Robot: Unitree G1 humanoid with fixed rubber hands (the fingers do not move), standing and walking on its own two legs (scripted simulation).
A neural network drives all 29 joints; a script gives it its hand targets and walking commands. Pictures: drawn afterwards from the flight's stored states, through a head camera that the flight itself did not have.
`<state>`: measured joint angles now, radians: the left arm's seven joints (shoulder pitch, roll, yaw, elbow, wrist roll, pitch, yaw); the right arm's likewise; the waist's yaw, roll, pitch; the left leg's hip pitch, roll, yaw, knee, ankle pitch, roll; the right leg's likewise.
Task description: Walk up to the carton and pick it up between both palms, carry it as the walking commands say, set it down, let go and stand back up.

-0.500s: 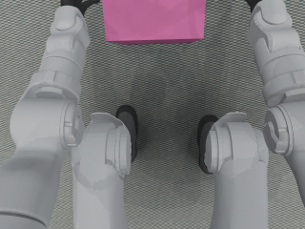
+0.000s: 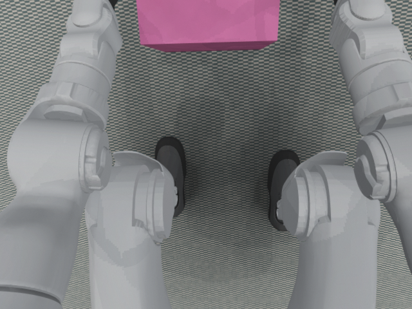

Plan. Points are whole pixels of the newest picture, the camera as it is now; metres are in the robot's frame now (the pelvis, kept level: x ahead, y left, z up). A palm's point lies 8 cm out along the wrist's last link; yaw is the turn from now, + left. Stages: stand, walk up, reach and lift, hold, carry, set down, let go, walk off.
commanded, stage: reach and lift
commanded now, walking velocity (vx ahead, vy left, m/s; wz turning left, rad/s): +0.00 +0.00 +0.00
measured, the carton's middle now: (209, 2) +0.53 +0.05 -0.28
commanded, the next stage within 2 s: none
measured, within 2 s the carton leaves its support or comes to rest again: leaves its support in 0.90 s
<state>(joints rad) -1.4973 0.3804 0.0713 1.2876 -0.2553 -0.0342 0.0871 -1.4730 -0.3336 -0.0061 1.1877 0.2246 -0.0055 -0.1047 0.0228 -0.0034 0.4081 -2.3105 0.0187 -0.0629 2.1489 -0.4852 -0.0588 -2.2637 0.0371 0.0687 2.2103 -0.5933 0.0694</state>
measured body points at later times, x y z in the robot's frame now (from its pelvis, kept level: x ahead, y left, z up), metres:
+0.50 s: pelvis +0.00 +0.00 +0.00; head +0.38 +0.00 +0.23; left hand +0.54 +0.19 -0.21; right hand +0.55 -0.11 -0.21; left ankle +0.13 +0.14 -0.33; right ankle +0.11 -0.13 -0.33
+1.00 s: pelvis +0.01 +0.00 -0.01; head +0.38 +0.00 +0.25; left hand +0.55 +0.17 -0.19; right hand +0.55 -0.13 -0.20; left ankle +0.13 +0.14 -0.33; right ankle +0.11 -0.14 -0.33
